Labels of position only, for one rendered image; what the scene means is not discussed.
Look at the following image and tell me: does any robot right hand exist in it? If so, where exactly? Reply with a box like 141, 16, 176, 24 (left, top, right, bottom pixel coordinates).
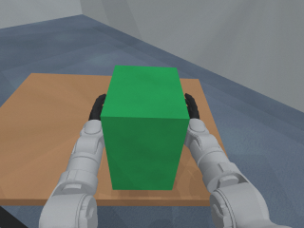
184, 93, 200, 120

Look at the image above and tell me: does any table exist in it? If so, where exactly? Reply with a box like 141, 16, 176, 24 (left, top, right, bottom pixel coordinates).
0, 73, 228, 228

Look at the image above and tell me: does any carton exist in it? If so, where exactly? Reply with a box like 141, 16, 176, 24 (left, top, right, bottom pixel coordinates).
100, 65, 190, 191

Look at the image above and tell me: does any right robot forearm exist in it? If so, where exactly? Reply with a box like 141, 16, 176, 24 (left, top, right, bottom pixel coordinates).
183, 118, 270, 217

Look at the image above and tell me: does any left robot upper arm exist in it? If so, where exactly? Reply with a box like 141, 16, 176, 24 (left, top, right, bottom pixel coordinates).
39, 193, 98, 228

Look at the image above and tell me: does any robot left hand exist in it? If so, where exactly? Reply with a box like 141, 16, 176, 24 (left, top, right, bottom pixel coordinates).
88, 94, 106, 121

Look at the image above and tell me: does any left robot forearm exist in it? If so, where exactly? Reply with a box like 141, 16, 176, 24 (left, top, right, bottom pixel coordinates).
38, 120, 105, 228

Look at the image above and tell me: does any right robot upper arm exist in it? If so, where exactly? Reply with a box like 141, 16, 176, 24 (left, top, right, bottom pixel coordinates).
209, 182, 292, 228

